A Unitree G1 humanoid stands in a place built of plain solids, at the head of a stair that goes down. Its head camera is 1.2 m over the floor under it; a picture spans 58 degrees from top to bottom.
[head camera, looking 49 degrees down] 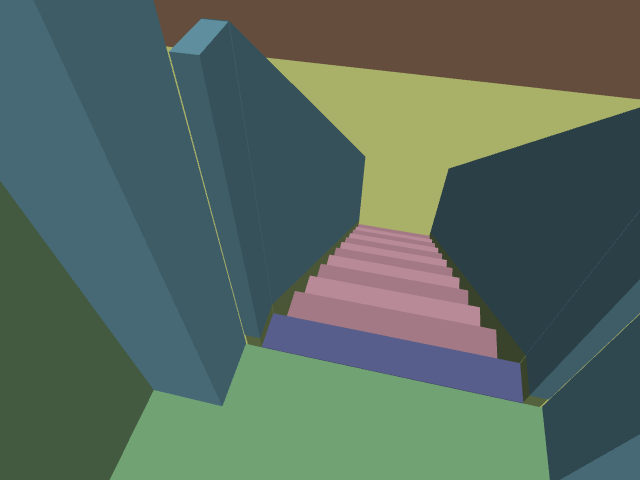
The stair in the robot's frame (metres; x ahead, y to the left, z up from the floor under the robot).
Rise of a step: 0.20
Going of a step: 0.23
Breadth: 0.76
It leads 13 degrees to the right of straight ahead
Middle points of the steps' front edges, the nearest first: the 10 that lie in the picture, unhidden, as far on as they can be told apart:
0.65 -0.22 0.00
0.87 -0.27 -0.20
1.09 -0.32 -0.40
1.31 -0.37 -0.60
1.54 -0.42 -0.79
1.76 -0.47 -0.99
1.98 -0.53 -1.19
2.20 -0.58 -1.39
2.42 -0.63 -1.59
2.64 -0.68 -1.79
